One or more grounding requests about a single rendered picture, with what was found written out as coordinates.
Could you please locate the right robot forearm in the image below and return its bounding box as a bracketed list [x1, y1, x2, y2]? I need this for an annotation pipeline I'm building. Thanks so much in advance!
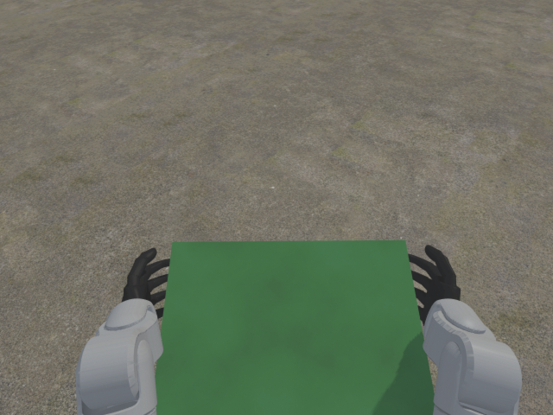
[423, 298, 522, 415]

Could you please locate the left robot hand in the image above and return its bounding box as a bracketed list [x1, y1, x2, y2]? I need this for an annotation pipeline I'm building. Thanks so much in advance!
[122, 248, 170, 319]

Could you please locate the carton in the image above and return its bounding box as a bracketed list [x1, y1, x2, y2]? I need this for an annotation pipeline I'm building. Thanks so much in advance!
[155, 240, 435, 415]

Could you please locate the left robot forearm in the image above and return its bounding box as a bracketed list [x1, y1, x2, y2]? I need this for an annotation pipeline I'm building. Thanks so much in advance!
[75, 298, 163, 415]

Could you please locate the right robot hand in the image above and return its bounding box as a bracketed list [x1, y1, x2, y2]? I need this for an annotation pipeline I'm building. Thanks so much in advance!
[408, 245, 461, 326]

